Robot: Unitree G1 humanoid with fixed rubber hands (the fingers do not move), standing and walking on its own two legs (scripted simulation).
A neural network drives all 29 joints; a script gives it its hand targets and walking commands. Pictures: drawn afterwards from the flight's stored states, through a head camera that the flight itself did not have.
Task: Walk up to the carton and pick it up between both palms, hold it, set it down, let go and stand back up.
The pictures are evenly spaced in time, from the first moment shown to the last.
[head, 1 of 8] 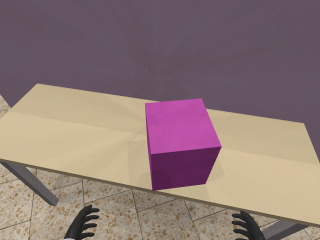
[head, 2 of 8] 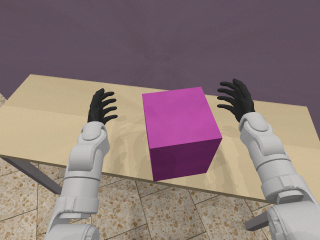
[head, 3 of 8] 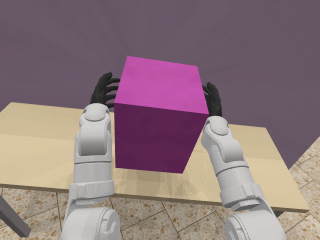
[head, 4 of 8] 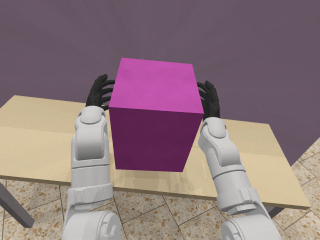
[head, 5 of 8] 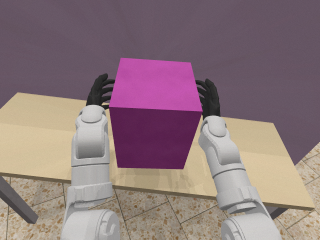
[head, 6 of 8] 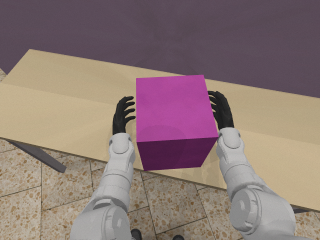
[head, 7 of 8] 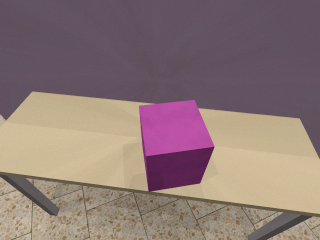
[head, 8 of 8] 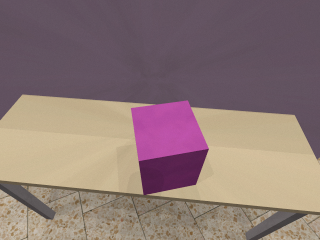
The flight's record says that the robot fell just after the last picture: no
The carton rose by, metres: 0.20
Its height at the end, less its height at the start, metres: +0.00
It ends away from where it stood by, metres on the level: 0.04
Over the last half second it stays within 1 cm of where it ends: yes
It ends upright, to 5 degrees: yes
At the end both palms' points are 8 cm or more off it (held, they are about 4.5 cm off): yes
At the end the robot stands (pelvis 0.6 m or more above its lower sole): yes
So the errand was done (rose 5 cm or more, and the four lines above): yes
